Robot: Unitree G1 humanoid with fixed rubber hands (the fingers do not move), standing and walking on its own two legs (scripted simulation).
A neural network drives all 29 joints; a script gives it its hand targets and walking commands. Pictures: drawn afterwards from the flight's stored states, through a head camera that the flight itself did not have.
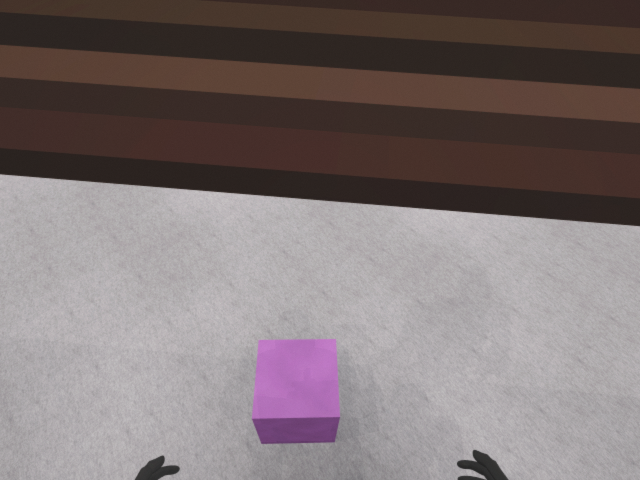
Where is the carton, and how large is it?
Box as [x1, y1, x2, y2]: [252, 339, 339, 443]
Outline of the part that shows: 259,340 252,419 261,443 334,441 339,419 335,339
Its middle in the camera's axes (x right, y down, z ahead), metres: -0.07 +0.44 +1.09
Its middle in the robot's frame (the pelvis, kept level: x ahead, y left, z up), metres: +0.43 +0.04 -0.64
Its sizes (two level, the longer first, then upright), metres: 0.210 0.200 0.250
